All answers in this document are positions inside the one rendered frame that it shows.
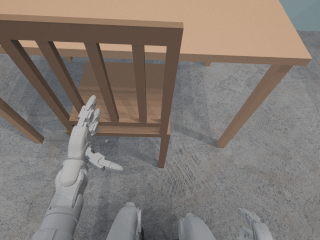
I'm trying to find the chair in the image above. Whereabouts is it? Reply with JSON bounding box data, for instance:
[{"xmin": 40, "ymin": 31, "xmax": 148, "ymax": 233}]
[{"xmin": 0, "ymin": 14, "xmax": 184, "ymax": 168}]

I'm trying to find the robot thigh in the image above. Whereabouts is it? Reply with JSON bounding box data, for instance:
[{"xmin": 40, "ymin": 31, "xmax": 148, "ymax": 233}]
[
  {"xmin": 106, "ymin": 206, "xmax": 142, "ymax": 240},
  {"xmin": 178, "ymin": 216, "xmax": 216, "ymax": 240}
]

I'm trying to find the right robot thigh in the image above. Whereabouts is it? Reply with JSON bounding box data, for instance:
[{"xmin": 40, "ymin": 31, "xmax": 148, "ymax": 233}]
[{"xmin": 178, "ymin": 216, "xmax": 216, "ymax": 240}]

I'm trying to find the left robot thigh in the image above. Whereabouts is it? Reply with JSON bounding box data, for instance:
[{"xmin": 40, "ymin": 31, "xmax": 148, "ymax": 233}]
[{"xmin": 106, "ymin": 206, "xmax": 142, "ymax": 240}]

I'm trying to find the right robot hand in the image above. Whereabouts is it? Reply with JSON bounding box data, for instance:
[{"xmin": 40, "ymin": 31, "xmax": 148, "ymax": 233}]
[{"xmin": 236, "ymin": 208, "xmax": 274, "ymax": 240}]

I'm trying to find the left robot hand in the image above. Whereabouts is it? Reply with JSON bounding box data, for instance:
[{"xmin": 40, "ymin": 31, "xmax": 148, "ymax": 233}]
[{"xmin": 67, "ymin": 95, "xmax": 124, "ymax": 173}]

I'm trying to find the robot left forearm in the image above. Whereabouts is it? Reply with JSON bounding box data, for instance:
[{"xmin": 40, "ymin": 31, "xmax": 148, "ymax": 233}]
[{"xmin": 31, "ymin": 158, "xmax": 89, "ymax": 240}]

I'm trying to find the table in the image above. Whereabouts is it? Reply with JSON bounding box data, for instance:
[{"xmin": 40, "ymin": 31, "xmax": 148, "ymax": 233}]
[{"xmin": 0, "ymin": 0, "xmax": 312, "ymax": 148}]

